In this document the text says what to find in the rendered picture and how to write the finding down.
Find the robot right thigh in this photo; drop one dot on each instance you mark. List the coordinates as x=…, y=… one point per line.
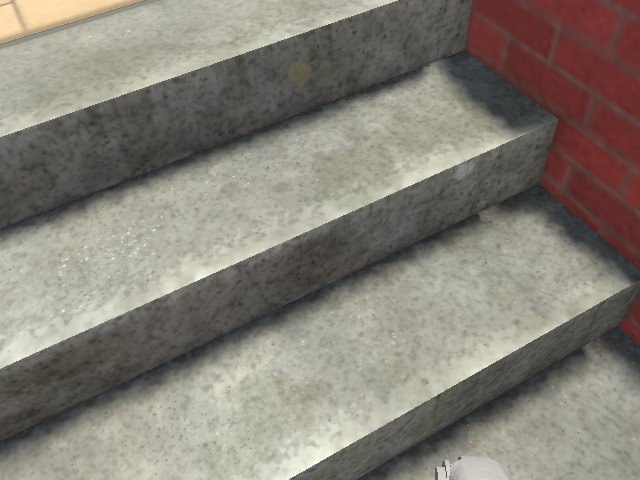
x=472, y=468

